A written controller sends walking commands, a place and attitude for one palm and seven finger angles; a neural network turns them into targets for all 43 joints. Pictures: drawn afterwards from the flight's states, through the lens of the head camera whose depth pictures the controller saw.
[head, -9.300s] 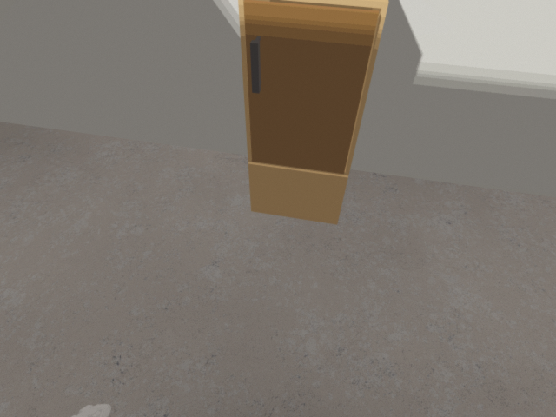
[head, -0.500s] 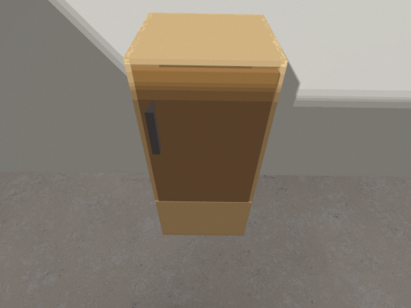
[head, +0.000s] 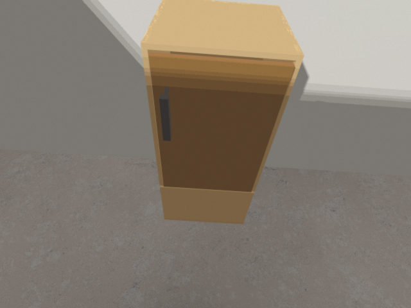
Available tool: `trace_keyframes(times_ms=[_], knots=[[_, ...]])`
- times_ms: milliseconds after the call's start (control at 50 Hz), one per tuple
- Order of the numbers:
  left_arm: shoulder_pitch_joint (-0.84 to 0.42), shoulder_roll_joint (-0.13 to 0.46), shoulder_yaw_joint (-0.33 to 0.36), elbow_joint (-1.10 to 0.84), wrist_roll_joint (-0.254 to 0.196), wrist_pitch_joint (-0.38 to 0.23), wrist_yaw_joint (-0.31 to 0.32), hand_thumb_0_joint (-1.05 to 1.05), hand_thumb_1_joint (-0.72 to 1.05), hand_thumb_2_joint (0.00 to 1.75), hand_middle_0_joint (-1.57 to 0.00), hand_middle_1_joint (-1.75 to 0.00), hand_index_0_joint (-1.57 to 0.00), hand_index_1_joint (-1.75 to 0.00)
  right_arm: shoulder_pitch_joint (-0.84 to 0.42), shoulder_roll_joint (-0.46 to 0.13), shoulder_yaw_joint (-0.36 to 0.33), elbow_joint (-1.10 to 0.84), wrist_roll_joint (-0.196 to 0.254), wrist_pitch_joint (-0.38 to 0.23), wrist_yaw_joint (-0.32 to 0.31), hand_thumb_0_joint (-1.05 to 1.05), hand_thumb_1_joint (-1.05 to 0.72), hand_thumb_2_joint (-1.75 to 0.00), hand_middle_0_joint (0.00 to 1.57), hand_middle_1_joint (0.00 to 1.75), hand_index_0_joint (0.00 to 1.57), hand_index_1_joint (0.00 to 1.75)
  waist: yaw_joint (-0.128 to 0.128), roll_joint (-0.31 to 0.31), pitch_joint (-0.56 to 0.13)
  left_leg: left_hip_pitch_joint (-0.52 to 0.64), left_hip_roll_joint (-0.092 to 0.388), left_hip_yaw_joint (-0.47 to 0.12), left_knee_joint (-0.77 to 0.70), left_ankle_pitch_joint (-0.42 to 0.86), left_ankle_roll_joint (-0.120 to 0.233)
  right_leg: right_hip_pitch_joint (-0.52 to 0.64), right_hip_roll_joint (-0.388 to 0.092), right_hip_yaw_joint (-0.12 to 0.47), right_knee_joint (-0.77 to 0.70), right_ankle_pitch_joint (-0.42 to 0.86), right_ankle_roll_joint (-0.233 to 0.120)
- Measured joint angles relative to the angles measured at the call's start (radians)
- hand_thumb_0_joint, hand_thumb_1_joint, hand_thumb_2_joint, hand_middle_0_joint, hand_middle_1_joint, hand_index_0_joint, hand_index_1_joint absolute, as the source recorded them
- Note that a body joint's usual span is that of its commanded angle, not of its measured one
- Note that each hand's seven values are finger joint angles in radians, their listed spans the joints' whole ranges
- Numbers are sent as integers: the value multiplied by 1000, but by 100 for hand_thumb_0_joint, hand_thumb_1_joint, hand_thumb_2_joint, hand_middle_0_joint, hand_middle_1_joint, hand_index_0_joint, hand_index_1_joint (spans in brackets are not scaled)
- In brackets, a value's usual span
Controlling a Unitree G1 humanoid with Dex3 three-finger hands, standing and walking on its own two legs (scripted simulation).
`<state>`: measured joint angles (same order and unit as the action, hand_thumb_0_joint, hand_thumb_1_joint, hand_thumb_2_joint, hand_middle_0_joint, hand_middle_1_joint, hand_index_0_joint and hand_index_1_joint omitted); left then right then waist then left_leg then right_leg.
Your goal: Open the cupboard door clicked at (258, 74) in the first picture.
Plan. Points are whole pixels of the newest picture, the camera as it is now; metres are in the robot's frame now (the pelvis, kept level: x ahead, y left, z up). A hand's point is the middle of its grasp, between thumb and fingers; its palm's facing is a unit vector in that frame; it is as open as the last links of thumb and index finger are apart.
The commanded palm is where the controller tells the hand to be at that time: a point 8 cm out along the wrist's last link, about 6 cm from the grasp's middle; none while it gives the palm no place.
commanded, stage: look again from close up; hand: left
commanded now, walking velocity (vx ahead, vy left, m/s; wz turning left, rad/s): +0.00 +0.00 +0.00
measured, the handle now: (166, 114) +0.63 +0.16 +0.00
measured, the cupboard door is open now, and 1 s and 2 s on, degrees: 0 0 0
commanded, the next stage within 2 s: shuffle to correct the standing spot in 0.54 s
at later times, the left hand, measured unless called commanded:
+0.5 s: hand out of the picture +0.00 +0.17 -0.18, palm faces +0.01 -0.98 -0.19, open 7.4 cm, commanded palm none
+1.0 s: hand out of the picture +0.07 +0.13 -0.18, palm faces +0.01 -0.99 -0.16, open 7.4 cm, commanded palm none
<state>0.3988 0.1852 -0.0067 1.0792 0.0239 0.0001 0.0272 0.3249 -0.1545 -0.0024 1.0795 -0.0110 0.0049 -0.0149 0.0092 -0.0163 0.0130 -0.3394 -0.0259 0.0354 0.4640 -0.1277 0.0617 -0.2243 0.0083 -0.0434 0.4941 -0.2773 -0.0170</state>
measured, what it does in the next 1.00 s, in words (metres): shifts its weight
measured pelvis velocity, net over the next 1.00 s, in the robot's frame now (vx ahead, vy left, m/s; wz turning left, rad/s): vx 0.09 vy -0.03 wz -0.02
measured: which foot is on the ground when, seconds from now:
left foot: down 0.00-1.00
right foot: down 0.00-1.00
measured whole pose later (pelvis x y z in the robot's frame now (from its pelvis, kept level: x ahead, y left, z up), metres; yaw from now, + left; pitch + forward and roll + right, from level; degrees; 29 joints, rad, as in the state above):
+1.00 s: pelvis +0.09 -0.03 +0.00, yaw -1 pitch +1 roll +0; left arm 0.36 0.14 -0.01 1.11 0.02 -0.03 0.03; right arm 0.30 -0.13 0.01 1.13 -0.01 -0.03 -0.04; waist 0.01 -0.02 0.00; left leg -0.28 0.00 0.04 0.56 -0.30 0.01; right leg -0.14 0.04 -0.02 0.51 -0.40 -0.04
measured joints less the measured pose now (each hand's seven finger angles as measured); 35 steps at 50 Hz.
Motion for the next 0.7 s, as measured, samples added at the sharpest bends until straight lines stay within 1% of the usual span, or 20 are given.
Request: trace_keyframes(times_ms=[100, 260, 420, 540, 700], knots=[[9, -7, -5, 23, 1, -8, 0, 1, 91, 90, -20, -30, -20, -30, -41, -2, -3, -2, 2, -7, 0, 1, -91, -90, 20, 30, 20, 29, 8, 4, -8, 5, -2, 3, -12, 4, -2, 0, 0, 8, -6, 7, 2], [-9, -13, -9, 28, 2, -15, -2, 1, 91, 90, -20, -30, -20, -30, -73, -17, -5, -4, 2, -15, -1, 1, -91, -90, 20, 30, 20, 29, 13, 5, -25, 12, -5, 5, -22, 18, -2, 2, -1, 13, -6, 17, 5], [-37, -2, -7, 13, 3, -22, -3, 1, 91, 90, -20, -30, -20, -30, -66, -21, -4, 2, 0, -16, 2, 1, -91, -90, 20, 30, 20, 29, 9, 2, -34, 18, -5, 4, -32, 20, -8, 8, 0, 15, -15, 19, 3], [-60, 13, -5, 8, 0, -23, -4, 1, 91, 90, -20, -30, -20, -30, -52, -26, -2, 12, 0, -19, 2, 1, -91, -90, 20, 30, 20, 29, 0, -1, -25, 23, -2, 4, -32, 7, -11, 16, 4, 17, -24, 12, 1], [-97, 26, -6, 7, -5, -25, -2, 1, 91, 90, -20, -30, -20, -30, -49, -33, 5, 30, 1, -26, -2, 1, -91, -90, 20, 30, 20, 29, -7, -2, -5, 42, 2, 7, -32, -17, -19, 41, 8, 21, -39, -3, -4]])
